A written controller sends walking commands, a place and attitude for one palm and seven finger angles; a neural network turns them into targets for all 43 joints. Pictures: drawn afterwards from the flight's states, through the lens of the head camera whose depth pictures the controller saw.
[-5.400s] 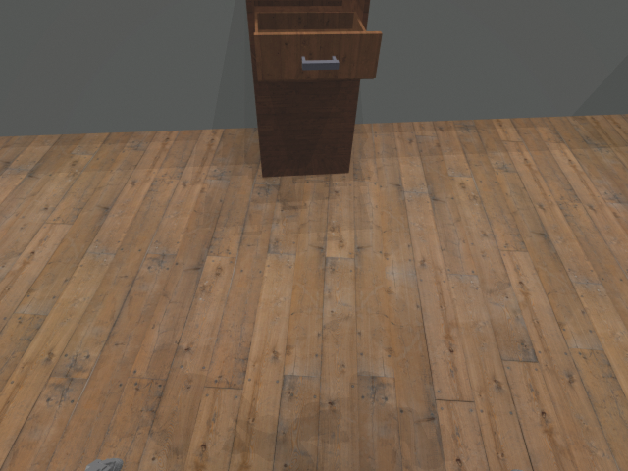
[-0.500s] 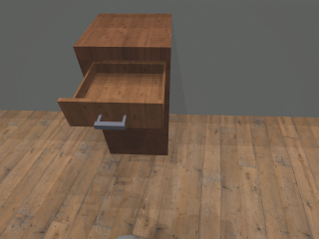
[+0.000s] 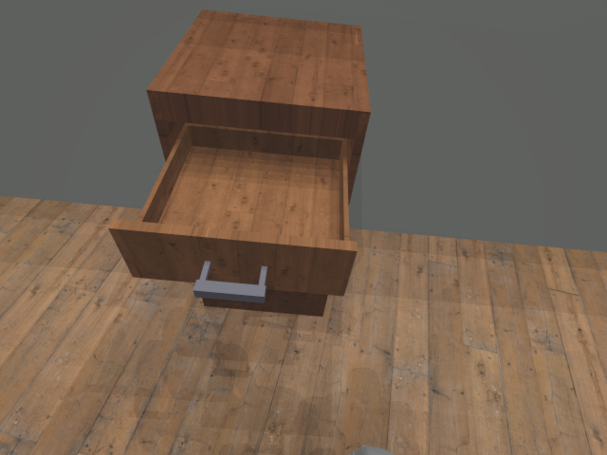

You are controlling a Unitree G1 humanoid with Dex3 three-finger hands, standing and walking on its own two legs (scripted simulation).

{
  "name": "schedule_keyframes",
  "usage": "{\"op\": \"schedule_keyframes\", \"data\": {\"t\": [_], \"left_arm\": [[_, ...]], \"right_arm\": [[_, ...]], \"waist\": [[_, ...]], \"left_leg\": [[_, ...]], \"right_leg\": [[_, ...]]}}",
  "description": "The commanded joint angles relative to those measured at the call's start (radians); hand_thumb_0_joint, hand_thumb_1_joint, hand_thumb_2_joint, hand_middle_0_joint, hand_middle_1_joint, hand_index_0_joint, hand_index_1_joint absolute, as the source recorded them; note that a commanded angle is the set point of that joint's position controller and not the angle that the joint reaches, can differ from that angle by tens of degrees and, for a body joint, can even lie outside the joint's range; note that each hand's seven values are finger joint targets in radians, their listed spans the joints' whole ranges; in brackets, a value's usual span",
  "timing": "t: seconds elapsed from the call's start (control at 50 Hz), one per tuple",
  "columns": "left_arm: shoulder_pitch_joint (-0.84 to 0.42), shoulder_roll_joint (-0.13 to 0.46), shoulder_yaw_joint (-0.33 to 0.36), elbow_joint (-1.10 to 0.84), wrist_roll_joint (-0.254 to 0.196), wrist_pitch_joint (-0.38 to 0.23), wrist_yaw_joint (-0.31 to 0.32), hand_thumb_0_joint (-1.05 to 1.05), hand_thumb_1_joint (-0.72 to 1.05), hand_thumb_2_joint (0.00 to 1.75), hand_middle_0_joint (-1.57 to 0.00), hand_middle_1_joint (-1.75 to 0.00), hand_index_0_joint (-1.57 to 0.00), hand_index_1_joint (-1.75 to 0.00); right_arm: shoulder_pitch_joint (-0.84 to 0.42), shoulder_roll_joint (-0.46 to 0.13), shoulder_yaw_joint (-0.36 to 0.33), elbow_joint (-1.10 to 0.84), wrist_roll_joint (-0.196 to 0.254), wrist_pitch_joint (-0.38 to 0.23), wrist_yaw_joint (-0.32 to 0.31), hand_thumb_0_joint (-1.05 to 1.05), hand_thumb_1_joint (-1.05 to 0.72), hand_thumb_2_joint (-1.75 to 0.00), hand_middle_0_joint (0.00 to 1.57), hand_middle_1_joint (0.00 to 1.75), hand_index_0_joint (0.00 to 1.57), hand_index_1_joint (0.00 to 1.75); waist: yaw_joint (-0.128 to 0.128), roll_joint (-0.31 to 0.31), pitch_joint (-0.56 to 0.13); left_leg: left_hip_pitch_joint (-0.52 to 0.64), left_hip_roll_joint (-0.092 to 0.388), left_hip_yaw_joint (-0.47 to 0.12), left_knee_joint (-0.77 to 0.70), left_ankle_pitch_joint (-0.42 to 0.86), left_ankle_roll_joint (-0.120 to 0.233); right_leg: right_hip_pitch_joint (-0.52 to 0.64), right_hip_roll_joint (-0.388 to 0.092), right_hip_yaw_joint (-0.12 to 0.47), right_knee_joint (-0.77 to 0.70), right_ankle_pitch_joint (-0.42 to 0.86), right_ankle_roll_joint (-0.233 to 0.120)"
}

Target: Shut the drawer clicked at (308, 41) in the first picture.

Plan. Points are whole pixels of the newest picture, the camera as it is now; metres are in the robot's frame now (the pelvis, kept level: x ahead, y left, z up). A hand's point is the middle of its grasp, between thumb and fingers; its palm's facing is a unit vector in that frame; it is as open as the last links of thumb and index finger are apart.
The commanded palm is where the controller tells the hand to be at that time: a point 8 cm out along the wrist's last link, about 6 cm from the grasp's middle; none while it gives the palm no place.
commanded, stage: take the last steps up to it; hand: left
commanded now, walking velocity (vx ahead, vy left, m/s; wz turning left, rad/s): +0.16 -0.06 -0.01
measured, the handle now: (232, 280) +0.39 +0.15 -0.05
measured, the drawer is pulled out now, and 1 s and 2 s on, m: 0.30 0.30 0.30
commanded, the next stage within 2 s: come to a stop and stand still in 0.06 s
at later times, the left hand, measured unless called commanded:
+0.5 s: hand (209, 443) +0.17 +0.15 -0.17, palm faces +0.04 -0.97 -0.24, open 7.2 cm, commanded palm none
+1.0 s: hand out of the picture +0.01 +0.23 -0.18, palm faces +0.05 -0.97 -0.25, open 7.4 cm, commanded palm none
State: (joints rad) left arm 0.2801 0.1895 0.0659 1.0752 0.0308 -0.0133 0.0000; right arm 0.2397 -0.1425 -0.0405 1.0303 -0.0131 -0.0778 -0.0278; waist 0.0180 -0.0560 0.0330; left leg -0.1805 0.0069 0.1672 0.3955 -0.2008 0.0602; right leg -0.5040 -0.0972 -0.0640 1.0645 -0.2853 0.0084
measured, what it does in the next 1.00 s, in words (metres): steps on the spot: right foot, then left foot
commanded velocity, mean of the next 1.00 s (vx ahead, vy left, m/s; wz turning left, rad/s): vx -0.05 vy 0.03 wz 0.00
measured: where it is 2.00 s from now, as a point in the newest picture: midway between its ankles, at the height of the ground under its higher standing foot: outside the picture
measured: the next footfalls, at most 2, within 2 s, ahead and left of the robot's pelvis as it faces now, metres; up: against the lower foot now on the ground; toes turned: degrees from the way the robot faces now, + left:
right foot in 0.26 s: +0.18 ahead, -0.14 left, +0.00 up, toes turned -7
left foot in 0.64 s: +0.10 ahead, +0.12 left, +0.00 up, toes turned +4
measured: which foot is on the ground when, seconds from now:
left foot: down 0.00-0.26, up 0.28-0.62, down 0.64-1.00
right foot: up 0.00-0.24, down 0.26-0.68, up 0.70-0.80, down 0.82-1.00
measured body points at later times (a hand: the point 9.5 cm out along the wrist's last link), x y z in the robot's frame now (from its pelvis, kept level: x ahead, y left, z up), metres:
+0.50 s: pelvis +0.07 -0.03 -0.01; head +0.11 -0.05 +0.44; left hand +0.17 +0.20 -0.15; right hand +0.08 -0.26 -0.17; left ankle +0.04 +0.10 -0.69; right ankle +0.14 -0.14 -0.74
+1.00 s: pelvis +0.02 +0.04 -0.01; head +0.02 +0.02 +0.44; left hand +0.01 +0.28 -0.16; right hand +0.09 -0.20 -0.17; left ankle +0.06 +0.11 -0.74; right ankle +0.08 -0.09 -0.74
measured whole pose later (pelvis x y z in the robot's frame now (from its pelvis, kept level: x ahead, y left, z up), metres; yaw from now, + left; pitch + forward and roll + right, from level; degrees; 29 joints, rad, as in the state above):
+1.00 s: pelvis +0.02 +0.04 -0.01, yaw +0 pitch -2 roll +1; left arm 0.38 0.17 0.02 0.98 0.03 0.04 0.02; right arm 0.27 -0.19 -0.02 0.91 -0.02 0.02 -0.01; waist 0.00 0.03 0.01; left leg -0.27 -0.04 0.09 0.55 -0.24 0.06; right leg -0.34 -0.02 0.00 0.59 -0.26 -0.01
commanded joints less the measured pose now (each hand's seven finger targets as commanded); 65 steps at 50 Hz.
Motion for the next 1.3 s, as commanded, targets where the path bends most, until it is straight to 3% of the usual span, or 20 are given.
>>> {"op": "schedule_keyframes", "data": {"t": [0.0,0.14,0.18,0.2,0.24,0.28,0.38,0.52,0.54,0.56,0.58,0.62,0.68,0.74,0.8,0.86,0.92,0.98,1.04,1.28], "left_arm": [[0.043,0.001,-0.009,-0.049,-0.003,0.009,-0.003,0.0,0.9,0.9,-0.2,-0.3,-0.2,-0.3],[-0.103,0.008,-0.014,-0.106,-0.006,0.001,-0.001,0.0,0.9,0.9,-0.2,-0.3,-0.2,-0.3],[-0.059,0.003,-0.017,-0.084,-0.006,-0.01,0.007,0.0,0.9,0.9,-0.2,-0.3,-0.2,-0.3],[0.015,0.024,-0.016,-0.056,-0.007,-0.02,0.014,0.0,0.9,0.9,-0.2,-0.3,-0.2,-0.3],[0.088,0.141,-0.005,-0.013,-0.014,-0.035,0.033,0.0,0.9,0.9,-0.2,-0.3,-0.2,-0.3],[0.055,0.166,-0.001,-0.026,-0.018,-0.03,0.043,0.0,0.9,0.9,-0.2,-0.3,-0.2,-0.3],[-0.06,0.142,0.019,-0.068,-0.003,0.007,0.061,0.0,0.9,0.9,-0.2,-0.3,-0.2,-0.3],[-0.12,0.166,0.027,-0.119,0.008,0.03,0.052,0.0,0.9,0.9,-0.2,-0.3,-0.2,-0.3],[-0.094,0.209,0.015,-0.147,0.006,0.015,0.09,0.0,0.9,0.9,-0.2,-0.3,-0.2,-0.3],[-0.065,0.22,0.016,-0.178,-0.002,0.02,0.085,0.0,0.9,0.9,-0.2,-0.3,-0.2,-0.3],[-0.09,0.178,0.002,-0.177,-0.014,0.029,0.071,0.0,0.9,0.9,-0.2,-0.3,-0.2,-0.3],[-0.057,0.09,-0.012,-0.192,-0.021,0.051,0.05,0.0,0.9,0.9,-0.2,-0.3,-0.2,-0.3],[0.008,0.086,-0.016,-0.181,-0.002,0.069,0.037,0.0,0.9,0.9,-0.2,-0.3,-0.2,-0.3],[0.073,0.077,-0.027,-0.179,-0.008,0.045,0.03,0.0,0.9,0.9,-0.2,-0.3,-0.2,-0.3],[0.066,0.118,-0.035,-0.193,-0.002,0.018,0.03,0.0,0.9,0.9,-0.2,-0.3,-0.2,-0.3],[-0.006,0.148,-0.025,-0.214,-0.006,0.007,0.033,0.0,0.9,0.9,-0.2,-0.3,-0.2,-0.3],[-0.03,0.127,-0.02,-0.216,-0.008,0.015,0.037,0.0,0.9,0.9,-0.2,-0.3,-0.2,-0.3],[0.072,0.082,-0.027,-0.183,-0.009,0.023,0.031,0.0,0.9,0.9,-0.2,-0.3,-0.2,-0.3],[0.121,0.049,-0.032,-0.135,-0.006,0.024,0.028,0.0,0.9,0.9,-0.2,-0.3,-0.2,-0.3],[0.074,0.06,-0.045,-0.09,-0.013,0.0,0.033,0.0,0.9,0.9,-0.2,-0.3,-0.2,-0.3]], "right_arm": [[0.107,-0.116,-0.017,-0.003,-0.004,-0.002,0.002,0.0,-0.9,-0.9,0.2,0.3,0.2,0.3],[0.146,-0.136,-0.028,0.034,-0.017,0.022,0.004,0.0,-0.9,-0.9,0.2,0.3,0.2,0.3],[0.14,-0.112,-0.018,0.052,-0.014,0.03,-0.002,0.0,-0.9,-0.9,0.2,0.3,0.2,0.3],[0.133,-0.1,-0.009,0.058,-0.008,0.029,-0.003,0.0,-0.9,-0.9,0.2,0.3,0.2,0.3],[0.198,-0.044,-0.002,0.065,0.013,0.034,0.001,0.0,-0.9,-0.9,0.2,0.3,0.2,0.3],[0.185,-0.047,-0.013,0.059,0.021,0.075,-0.012,0.0,-0.9,-0.9,0.2,0.3,0.2,0.3],[0.116,-0.045,-0.026,0.043,0.013,0.114,-0.01,0.0,-0.9,-0.9,0.2,0.3,0.2,0.3],[0.108,-0.055,-0.026,-0.009,0.005,0.118,0.012,0.0,-0.9,-0.9,0.2,0.3,0.2,0.3],[0.14,-0.135,-0.039,-0.088,0.013,0.09,0.013,0.0,-0.9,-0.9,0.2,0.3,0.2,0.3],[0.102,-0.093,-0.031,-0.127,0.011,0.086,0.012,0.0,-0.9,-0.9,0.2,0.3,0.2,0.3],[0.097,-0.108,-0.022,-0.144,-0.001,0.085,0.013,0.0,-0.9,-0.9,0.2,0.3,0.2,0.3],[0.045,-0.207,-0.029,-0.204,-0.021,0.093,0.014,0.0,-0.9,-0.9,0.2,0.3,0.2,0.3],[-0.09,-0.206,-0.022,-0.247,-0.02,0.099,0.02,0.0,-0.9,-0.9,0.2,0.3,0.2,0.3],[-0.082,-0.203,-0.014,-0.239,-0.015,0.1,0.02,0.0,-0.9,-0.9,0.2,0.3,0.2,0.3],[0.003,-0.161,-0.002,-0.221,-0.002,0.098,0.019,0.0,-0.9,-0.9,0.2,0.3,0.2,0.3],[0.104,-0.156,-0.007,-0.176,-0.004,0.104,0.021,0.0,-0.9,-0.9,0.2,0.3,0.2,0.3],[0.155,-0.136,-0.005,-0.141,-0.008,0.095,0.019,0.0,-0.9,-0.9,0.2,0.3,0.2,0.3],[0.066,-0.176,-0.005,-0.147,-0.011,0.073,0.016,0.0,-0.9,-0.9,0.2,0.3,0.2,0.3],[0.017,-0.177,-0.001,-0.131,-0.004,0.071,0.009,0.0,-0.9,-0.9,0.2,0.3,0.2,0.3],[0.125,-0.125,0.018,-0.03,-0.003,0.059,0.009,0.0,-0.9,-0.9,0.2,0.3,0.2,0.3]], "waist": [[-0.001,0.135,0.034],[-0.042,0.174,0.059],[-0.015,0.128,0.044],[0.023,0.081,0.003],[-0.002,-0.07,-0.132],[0.0,-0.181,-0.169],[-0.005,-0.019,-0.102],[-0.017,-0.126,-0.075],[-0.079,0.011,-0.282],[-0.038,0.047,-0.291],[-0.054,0.142,-0.199],[-0.02,0.286,0.006],[0.018,0.301,0.128],[0.032,0.124,0.128],[-0.025,0.041,0.086],[-0.078,-0.155,0.022],[-0.094,-0.037,0.027],[-0.017,0.193,0.032],[0.014,0.145,0.012],[-0.021,0.065,0.048]], "left_leg": [[0.019,0.274,-0.177,-0.222,0.243,0.117],[0.06,0.286,-0.175,-0.14,0.266,0.114],[0.027,0.241,-0.138,-0.02,0.384,0.066],[0.016,0.188,-0.103,0.069,0.37,0.016],[-0.14,0.057,-0.06,0.213,-0.15,-0.08],[-0.122,0.038,-0.1,0.409,-0.43,-0.099],[-0.177,0.024,-0.166,0.584,-0.352,-0.105],[-0.111,0.021,-0.136,0.413,-0.247,-0.099],[-0.139,-0.007,-0.086,0.315,-0.308,-0.116],[-0.073,0.015,-0.113,0.152,-0.214,-0.084],[-0.003,-0.001,-0.083,0.014,-0.084,-0.084],[-0.218,0.225,-0.355,-0.121,-0.22,0.024],[-0.415,0.194,-0.364,-0.194,-0.398,0.058],[-0.359,0.175,-0.315,-0.108,-0.354,0.055],[-0.178,0.044,-0.253,0.006,-0.294,-0.009],[0.012,0.006,-0.171,0.143,-0.212,-0.03],[0.061,0.027,-0.202,0.073,-0.201,-0.024],[-0.157,0.163,-0.388,-0.199,-0.401,0.019],[-0.177,0.156,-0.35,-0.18,-0.327,0.032],[-0.113,0.089,-0.275,-0.132,-0.239,-0.008]], "right_leg": [[-0.034,-0.028,0.028,-0.114,0.063,0.011],[0.064,0.011,-0.02,-0.38,0.007,-0.005],[0.216,0.044,-0.039,-0.528,0.104,-0.009],[0.338,0.028,-0.02,-0.649,0.276,-0.002],[0.586,-0.248,0.216,-0.601,1.014,-0.117],[0.515,-0.31,0.245,-0.623,1.224,-0.224],[0.384,-0.272,0.177,-0.66,0.899,-0.233],[0.241,-0.207,0.174,-0.769,0.241,-0.186],[0.503,-0.237,0.257,-0.585,0.733,-0.176],[0.418,-0.209,0.194,-0.515,0.452,-0.154],[0.285,-0.126,0.117,-0.503,0.174,-0.108],[0.142,0.041,-0.013,-0.408,-0.143,-0.019],[0.188,0.096,0.02,-0.21,-0.09,-0.026],[0.242,0.082,0.045,-0.385,-0.05,-0.03],[0.124,-0.006,0.245,-0.671,-0.156,-0.086],[-0.026,-0.06,0.311,-0.792,-0.385,-0.106],[-0.083,-0.023,0.24,-0.72,-0.328,-0.087],[0.133,0.09,0.088,-0.502,-0.091,-0.038],[0.21,0.084,0.084,-0.488,-0.019,-0.032],[0.207,0.028,0.199,-0.68,-0.052,-0.065]]}}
